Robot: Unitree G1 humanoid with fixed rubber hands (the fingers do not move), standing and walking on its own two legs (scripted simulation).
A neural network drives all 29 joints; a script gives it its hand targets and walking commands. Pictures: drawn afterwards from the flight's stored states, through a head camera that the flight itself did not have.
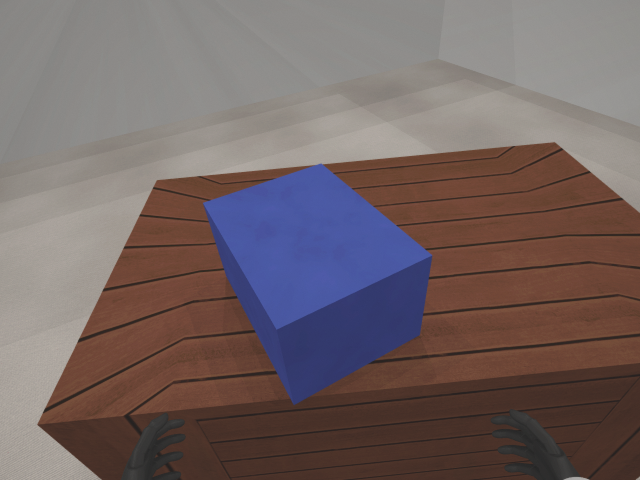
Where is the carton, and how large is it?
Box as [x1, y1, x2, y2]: [203, 164, 431, 404]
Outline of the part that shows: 322,164 318,164 203,203 226,276 293,404 419,334 431,260 431,255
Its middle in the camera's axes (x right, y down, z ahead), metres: -0.02 +0.04 +0.61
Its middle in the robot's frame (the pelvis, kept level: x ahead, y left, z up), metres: +0.44 +0.01 +0.05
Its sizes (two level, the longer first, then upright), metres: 0.294 0.219 0.168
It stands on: a pedestal, 0.71 m high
